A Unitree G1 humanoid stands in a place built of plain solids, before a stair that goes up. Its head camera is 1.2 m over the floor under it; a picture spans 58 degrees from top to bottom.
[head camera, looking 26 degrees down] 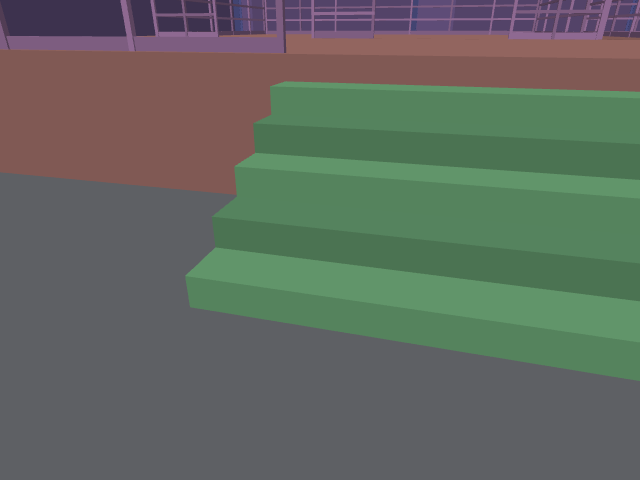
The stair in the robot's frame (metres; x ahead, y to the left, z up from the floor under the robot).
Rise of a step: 0.17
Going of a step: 0.30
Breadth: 2.60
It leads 15 degrees to the right of straight ahead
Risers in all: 6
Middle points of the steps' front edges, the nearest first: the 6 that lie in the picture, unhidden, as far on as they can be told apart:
1.39 -0.63 0.18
1.68 -0.71 0.35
1.97 -0.78 0.53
2.26 -0.86 0.70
2.55 -0.94 0.88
2.84 -1.01 1.05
